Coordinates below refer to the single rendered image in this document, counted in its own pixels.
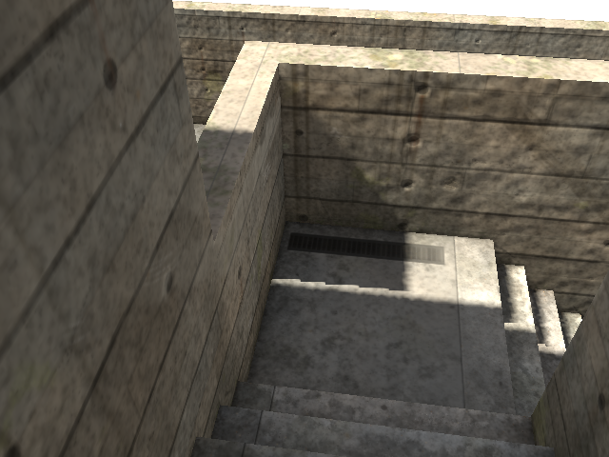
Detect stairs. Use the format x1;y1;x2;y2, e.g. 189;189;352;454
497;264;582;417
190;381;555;457

